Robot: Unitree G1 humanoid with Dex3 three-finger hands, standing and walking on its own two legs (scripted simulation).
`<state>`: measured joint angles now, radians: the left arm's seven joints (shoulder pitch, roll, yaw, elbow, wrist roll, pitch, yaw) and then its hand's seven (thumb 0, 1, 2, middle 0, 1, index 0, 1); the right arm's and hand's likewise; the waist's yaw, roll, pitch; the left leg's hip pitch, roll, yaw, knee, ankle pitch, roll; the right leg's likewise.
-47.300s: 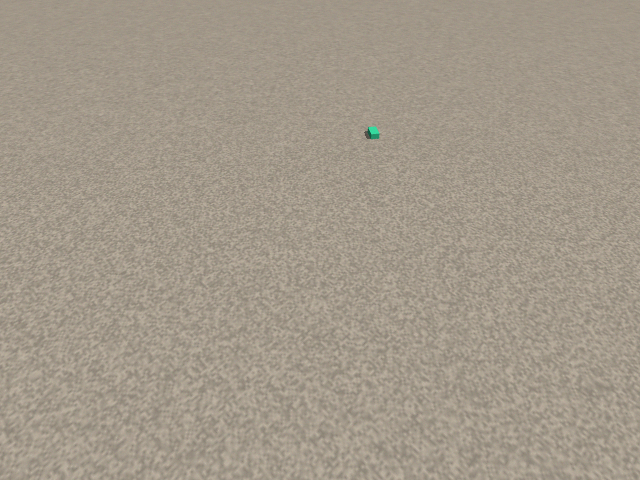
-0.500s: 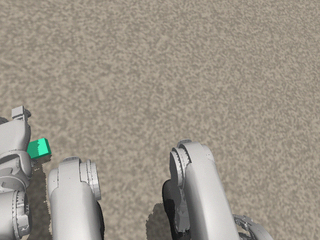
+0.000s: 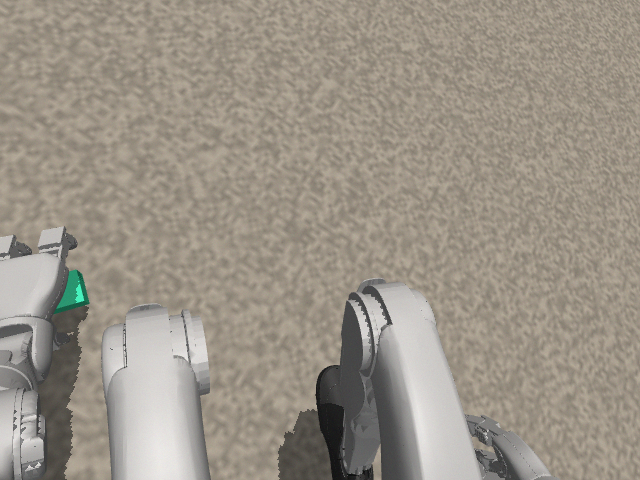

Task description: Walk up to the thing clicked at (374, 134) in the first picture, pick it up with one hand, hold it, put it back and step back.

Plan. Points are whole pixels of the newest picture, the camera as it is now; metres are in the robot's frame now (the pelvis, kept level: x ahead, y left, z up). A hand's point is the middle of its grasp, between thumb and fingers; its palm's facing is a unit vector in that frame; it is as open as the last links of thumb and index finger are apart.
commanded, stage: rest palm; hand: left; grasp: from above
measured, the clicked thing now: (53, 295) +0.38 +0.31 -0.29
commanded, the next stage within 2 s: close in 1.52 s
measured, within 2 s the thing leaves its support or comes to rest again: neither
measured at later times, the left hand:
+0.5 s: hand (45, 293) +0.37 +0.30 -0.22, palm faces -0.42 -0.25 -0.87, open 13.3 cm
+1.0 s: hand (40, 289) +0.38 +0.31 -0.24, palm faces -0.41 -0.23 -0.88, open 13.1 cm
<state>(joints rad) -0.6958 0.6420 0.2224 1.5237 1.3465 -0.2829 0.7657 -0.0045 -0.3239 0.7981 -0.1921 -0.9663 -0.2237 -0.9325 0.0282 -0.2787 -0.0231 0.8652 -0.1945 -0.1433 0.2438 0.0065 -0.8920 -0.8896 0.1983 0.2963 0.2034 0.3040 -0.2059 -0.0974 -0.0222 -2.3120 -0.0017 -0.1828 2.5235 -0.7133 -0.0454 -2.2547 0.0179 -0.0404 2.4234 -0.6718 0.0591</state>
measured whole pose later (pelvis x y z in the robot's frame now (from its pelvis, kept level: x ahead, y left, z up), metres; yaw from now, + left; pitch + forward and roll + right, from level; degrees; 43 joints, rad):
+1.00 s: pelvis +0.00 +0.01 -0.01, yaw -3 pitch +26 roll -11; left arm -0.83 0.78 0.28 1.76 1.24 -0.21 0.75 0.00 -0.30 0.77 -0.21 -0.90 -0.23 -0.88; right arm 0.05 -0.31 0.09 0.88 -0.30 -0.30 0.37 0.01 -0.89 -0.89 0.20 0.30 0.20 0.30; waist -0.27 -0.08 0.08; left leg -2.34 0.00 -0.23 2.60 -0.73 -0.02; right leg -2.25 0.04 -0.08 2.45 -0.67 0.08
